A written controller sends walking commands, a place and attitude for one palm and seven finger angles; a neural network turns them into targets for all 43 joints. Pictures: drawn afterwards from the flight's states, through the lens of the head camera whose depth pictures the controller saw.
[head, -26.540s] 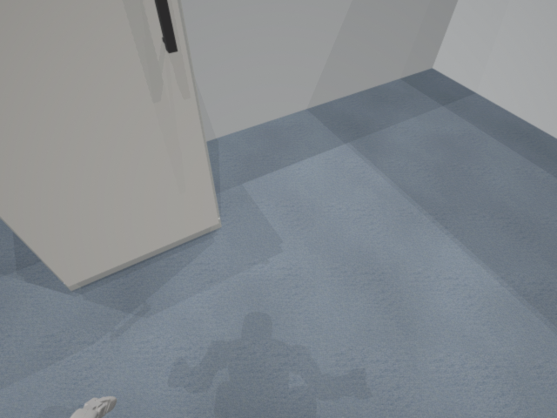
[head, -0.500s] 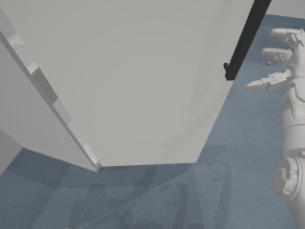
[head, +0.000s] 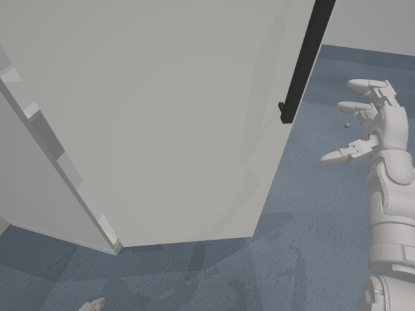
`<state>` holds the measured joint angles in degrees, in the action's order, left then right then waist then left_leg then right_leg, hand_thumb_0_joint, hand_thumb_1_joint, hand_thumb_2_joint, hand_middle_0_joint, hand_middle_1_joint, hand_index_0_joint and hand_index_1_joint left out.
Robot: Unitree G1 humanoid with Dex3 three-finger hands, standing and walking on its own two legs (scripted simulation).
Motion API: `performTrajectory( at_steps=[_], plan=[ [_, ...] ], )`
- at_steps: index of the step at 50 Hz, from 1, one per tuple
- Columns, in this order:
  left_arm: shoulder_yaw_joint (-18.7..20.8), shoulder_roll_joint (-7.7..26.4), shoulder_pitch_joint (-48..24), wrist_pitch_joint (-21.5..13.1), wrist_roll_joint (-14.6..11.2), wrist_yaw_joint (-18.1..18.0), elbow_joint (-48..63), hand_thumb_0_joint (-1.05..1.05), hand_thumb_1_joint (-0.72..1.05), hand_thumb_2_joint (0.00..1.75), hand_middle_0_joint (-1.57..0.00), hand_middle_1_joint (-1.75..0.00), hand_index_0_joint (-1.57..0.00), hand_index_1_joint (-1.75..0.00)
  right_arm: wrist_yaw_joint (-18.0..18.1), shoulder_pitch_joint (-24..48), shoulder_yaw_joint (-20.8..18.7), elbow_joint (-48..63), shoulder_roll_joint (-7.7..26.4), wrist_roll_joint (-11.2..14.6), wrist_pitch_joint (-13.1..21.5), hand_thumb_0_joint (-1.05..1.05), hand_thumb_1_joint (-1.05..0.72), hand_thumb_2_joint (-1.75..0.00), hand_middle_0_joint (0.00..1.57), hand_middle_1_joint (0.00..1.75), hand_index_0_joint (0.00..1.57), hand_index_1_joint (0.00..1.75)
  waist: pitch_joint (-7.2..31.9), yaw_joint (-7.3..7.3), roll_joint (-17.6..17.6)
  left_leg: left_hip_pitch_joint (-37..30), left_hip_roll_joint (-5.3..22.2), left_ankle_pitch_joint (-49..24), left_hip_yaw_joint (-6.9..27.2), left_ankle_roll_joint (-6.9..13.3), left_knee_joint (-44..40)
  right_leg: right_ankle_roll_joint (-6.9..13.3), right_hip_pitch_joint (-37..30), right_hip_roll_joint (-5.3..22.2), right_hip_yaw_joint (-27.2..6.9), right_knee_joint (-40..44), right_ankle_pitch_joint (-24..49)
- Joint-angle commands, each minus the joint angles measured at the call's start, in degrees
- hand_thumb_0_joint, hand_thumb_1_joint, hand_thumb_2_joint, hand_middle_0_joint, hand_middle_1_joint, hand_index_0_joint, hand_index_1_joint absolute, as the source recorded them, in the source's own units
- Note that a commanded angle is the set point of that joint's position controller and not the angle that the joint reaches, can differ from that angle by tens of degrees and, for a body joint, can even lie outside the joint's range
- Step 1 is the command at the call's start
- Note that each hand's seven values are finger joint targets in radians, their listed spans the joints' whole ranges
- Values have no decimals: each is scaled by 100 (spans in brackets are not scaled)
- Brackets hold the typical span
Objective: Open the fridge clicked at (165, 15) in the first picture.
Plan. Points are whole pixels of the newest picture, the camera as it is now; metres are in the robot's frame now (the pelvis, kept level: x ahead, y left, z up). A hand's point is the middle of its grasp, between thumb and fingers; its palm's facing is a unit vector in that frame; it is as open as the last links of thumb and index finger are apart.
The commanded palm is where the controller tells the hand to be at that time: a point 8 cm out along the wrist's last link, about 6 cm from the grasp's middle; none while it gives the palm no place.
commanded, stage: slip the hand off the handle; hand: right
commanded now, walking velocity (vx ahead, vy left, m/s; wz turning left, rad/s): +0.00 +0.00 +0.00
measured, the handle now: (307, 38) +0.54 -0.13 +0.28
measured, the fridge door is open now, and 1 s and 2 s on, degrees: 70 70 70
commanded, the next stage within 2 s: draw the hand back to the body in 0.70 s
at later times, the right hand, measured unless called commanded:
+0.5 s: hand (373, 161) +0.33 -0.22 +0.19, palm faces +0.16 +0.98 -0.10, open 14.7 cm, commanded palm +0.31 -0.26 +0.19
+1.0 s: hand (366, 154) +0.34 -0.21 +0.19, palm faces -0.03 +1.00 +0.00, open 14.7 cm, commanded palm +0.29 -0.26 +0.19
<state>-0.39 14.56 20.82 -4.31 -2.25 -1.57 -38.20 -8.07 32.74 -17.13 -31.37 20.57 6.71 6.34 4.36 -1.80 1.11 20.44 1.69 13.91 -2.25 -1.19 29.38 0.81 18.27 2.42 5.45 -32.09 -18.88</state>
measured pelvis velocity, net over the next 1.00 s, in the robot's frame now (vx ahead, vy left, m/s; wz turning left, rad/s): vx -0.01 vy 0.02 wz -0.01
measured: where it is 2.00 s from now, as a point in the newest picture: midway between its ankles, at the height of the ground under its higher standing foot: outside the picture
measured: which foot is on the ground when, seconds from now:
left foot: down 0.00-1.00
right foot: down 0.00-1.00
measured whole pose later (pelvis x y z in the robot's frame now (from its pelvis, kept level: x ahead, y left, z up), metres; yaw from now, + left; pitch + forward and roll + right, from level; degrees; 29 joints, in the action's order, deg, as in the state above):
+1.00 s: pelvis -0.01 +0.02 +0.00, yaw -1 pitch +0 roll +0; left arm -2.8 17.0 17.3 -8.5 -4.7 -6.1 -36.3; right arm -22.6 22.1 -20.9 -21.6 24.4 16.2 -9.8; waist 3.1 -0.5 2.3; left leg 14.3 1.4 13.4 -2.8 0.1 28.2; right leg -0.3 11.0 2.5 4.8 -28.0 -16.4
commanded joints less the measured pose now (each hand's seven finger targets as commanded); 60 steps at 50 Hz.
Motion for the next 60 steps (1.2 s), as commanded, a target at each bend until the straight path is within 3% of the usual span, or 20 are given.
performTrajectory(
  at_steps=[1,3,15,20,22,23,27,29,33,35,38,41,42,43,44,45,48,51,56,60],
  plan=[
    [243,809,-504,-309,-22,-119,848,0,90,90,-20,-30,-20,-30,135,2118,-158,1870,1236,84,58,0,55,-20,25,115,25,115,1489,186,207,-904,-228,-1726,-53,286,-154,-50,-840,-33,-468,508,2301],
    [197,828,-626,-307,-28,-207,860,0,90,90,-20,-30,-20,-30,132,2097,-224,1873,1321,118,-37,0,55,-20,25,115,25,115,1285,145,-85,-935,-209,-1482,-47,283,-256,-2,-738,-56,-454,593,1812],
    [37,696,-1252,-491,-82,-384,995,0,90,90,-20,-30,-20,-30,-371,1292,-106,2418,1121,457,-185,0,55,-20,25,115,25,115,1059,296,94,-1068,-108,-1294,6,274,-368,35,-798,-184,-429,621,1400],
    [-18,713,-1320,-551,-102,-510,879,0,90,90,-20,-30,-20,-30,-334,2060,55,2260,1202,452,-299,0,55,-20,25,115,25,115,659,88,36,-664,-84,-463,63,221,-574,50,-659,-206,-484,643,723],
    [-26,700,-1313,-605,-87,-540,841,0,90,90,-20,-30,-20,-30,-316,2373,186,2242,1147,411,-223,0,55,-20,25,115,25,115,789,46,229,-601,-73,-316,96,227,-590,47,-726,-238,-503,609,622],
    [-11,731,-1264,-625,-72,-542,782,0,90,90,-20,-30,-20,-30,-292,2446,79,2148,1279,422,-148,0,55,-20,25,115,25,115,896,27,1,-664,-62,-315,115,219,-588,59,-701,-216,-518,578,638],
    [-3,706,-1243,-705,-66,-511,784,0,90,90,-20,-30,-20,-30,-309,2375,111,2016,1233,377,30,0,55,-20,25,115,25,115,1346,165,307,-877,-74,-638,75,268,-415,30,-800,-251,-541,553,957],
    [-5,754,-1165,-688,-64,-487,747,0,90,90,-20,-30,-20,-30,-301,1984,-129,1636,1410,417,-4,0,55,-20,25,115,25,115,1271,231,-34,-1004,-60,-757,76,246,-399,42,-584,-223,-534,567,1000],
    [15,794,-1121,-634,-65,-482,786,0,90,90,-20,-30,-20,-30,-255,1820,-353,1401,1588,413,-108,0,55,-20,25,115,25,115,1096,310,-250,-1061,-50,-696,83,219,-402,47,-348,-189,-484,627,935],
    [18,774,-1109,-626,-78,-470,821,0,90,90,-20,-30,-20,-30,-220,1913,-318,1485,1549,382,-117,0,55,-20,25,115,25,115,1088,289,-128,-1032,-52,-753,106,216,-395,54,-348,-196,-451,627,961],
    [57,799,-1022,-626,-54,-464,827,0,90,90,-20,-30,-20,-30,-172,1934,-437,1584,1649,366,-8,0,55,-20,25,115,25,115,1212,276,-295,-1097,-72,-777,134,198,-385,77,-354,-178,-426,600,995],
    [98,768,-965,-642,-58,-445,839,0,90,90,-20,-30,-20,-30,-180,1959,-414,1902,1618,322,127,0,55,-20,25,115,25,115,1460,286,22,-1173,-108,-1121,118,226,-299,73,-565,-186,-400,583,1282],
    [54,984,-1158,-678,-187,-534,907,0,90,90,-20,-30,-20,-30,-876,1739,-354,1034,1758,665,-525,0,55,-20,25,115,25,115,1834,224,166,-1613,-70,-1575,156,304,-253,131,-806,-217,-361,675,1339],
    [54,987,-1137,-694,-223,-581,1014,0,90,90,-20,-30,-20,-30,-1265,1787,-624,1444,1999,888,-840,0,55,-20,25,115,25,115,2073,344,104,-1936,-30,-2010,129,292,-238,153,-865,-234,-361,669,1670],
    [19,974,-1248,-735,-234,-596,1133,0,90,90,-20,-30,-20,-30,-1533,1810,-868,1829,2336,954,-1093,0,55,-20,25,115,25,115,2155,446,328,-2028,6,-2338,135,297,-177,164,-965,-253,-374,649,1973],
    [-27,903,-1313,-783,-221,-567,1254,0,90,90,-20,-30,-20,-30,-1640,1694,-959,2229,2361,1012,-1224,0,55,-20,25,115,25,115,2169,514,323,-2044,-1,-2490,117,287,-157,157,-1045,-269,-400,638,2178],
    [-85,785,-1430,-891,-207,-424,1440,0,90,90,-20,-30,-20,-30,-1527,758,-1047,2707,2033,1197,-1232,0,55,-20,25,115,25,115,1479,608,103,-1773,-68,-2271,22,276,-234,108,-974,-234,-379,682,2173],
    [-41,846,-1385,-875,-231,-335,1418,0,90,90,-20,-30,-20,-30,-1437,-66,-853,2591,1558,1254,-1397,0,55,-20,25,115,25,115,794,551,-243,-1355,-107,-1766,-44,230,-317,87,-762,-194,-365,765,1687],
    [-46,817,-1526,-806,-261,-405,1503,0,90,90,-20,-30,-20,-30,-1419,12,-611,3312,1436,1167,-1744,0,55,-20,25,115,25,115,641,413,-50,-1036,-135,-1200,-25,189,-440,114,-963,-211,-396,738,1300],
    [-146,722,-1667,-881,-215,-542,1474,0,90,90,-20,-30,-20,-30,-1375,402,-526,4008,1460,1172,-1544,0,55,-20,25,115,25,115,767,361,289,-1037,-165,-945,-40,228,-492,100,-1260,-226,-506,753,1215]
  ],
)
